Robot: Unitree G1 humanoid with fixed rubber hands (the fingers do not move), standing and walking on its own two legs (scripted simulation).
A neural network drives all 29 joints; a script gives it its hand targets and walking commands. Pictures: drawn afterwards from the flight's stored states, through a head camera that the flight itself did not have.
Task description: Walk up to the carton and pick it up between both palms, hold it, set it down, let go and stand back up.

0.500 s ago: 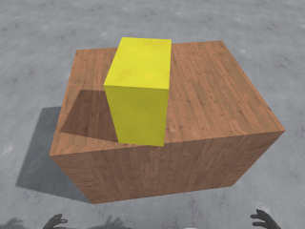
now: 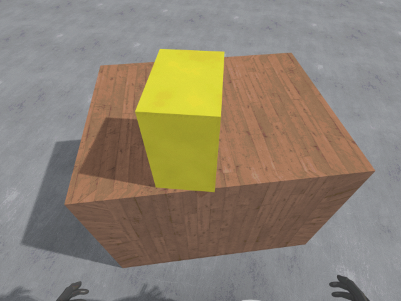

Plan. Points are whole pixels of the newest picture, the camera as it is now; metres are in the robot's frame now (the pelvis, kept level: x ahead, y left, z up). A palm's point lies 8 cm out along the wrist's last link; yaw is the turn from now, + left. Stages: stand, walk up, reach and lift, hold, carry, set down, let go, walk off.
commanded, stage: walk up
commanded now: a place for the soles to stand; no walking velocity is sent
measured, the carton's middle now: (188, 123) +0.53 +0.04 +0.02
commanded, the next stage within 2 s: none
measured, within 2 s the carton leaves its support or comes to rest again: neither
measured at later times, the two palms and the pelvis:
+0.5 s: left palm out of the picture +0.10 +0.30 -0.10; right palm out of the picture +0.10 -0.30 -0.09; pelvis +0.00 +0.00 +0.00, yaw +0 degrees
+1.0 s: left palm out of the picture +0.10 +0.30 -0.10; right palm out of the picture +0.10 -0.30 -0.09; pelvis +0.00 +0.00 +0.00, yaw +0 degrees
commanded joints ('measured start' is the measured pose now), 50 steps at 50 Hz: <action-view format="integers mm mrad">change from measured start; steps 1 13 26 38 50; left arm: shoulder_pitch -64 -58 -57 -59 -58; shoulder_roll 226 230 231 230 227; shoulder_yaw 103 105 106 107 107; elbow -90 -86 -86 -88 -90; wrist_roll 0 2 3 5 5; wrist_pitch -26 -26 -25 -24 -22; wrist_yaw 1 1 0 0 -1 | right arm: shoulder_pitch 37 31 30 30 34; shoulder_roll -243 -244 -246 -251 -258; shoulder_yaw -65 -65 -66 -68 -69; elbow -53 -55 -54 -55 -54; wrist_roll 15 15 15 14 14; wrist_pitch -31 -32 -32 -32 -33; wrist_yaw -18 -18 -20 -20 -22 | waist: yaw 6 10 12 12 10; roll -15 -11 -13 -5 8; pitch -96 -94 -92 -83 -78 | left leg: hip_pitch -72 -88 -93 -99 -88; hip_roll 112 112 119 134 152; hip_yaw -212 -212 -224 -251 -276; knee -113 -116 -121 -137 -147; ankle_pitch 175 161 157 149 161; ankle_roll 56 54 58 68 79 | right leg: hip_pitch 161 173 175 165 149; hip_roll -134 -137 -134 -123 -112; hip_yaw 112 124 127 128 126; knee -136 -151 -148 -141 -126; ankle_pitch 113 105 103 89 94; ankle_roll -79 -79 -77 -70 -64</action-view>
